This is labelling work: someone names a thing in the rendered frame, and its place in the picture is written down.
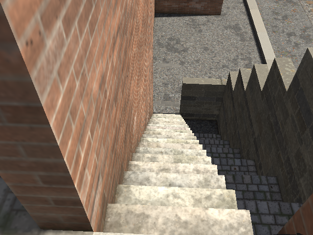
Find stairs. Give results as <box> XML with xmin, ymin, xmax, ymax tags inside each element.
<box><xmin>103</xmin><ymin>113</ymin><xmax>253</xmax><ymax>235</ymax></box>

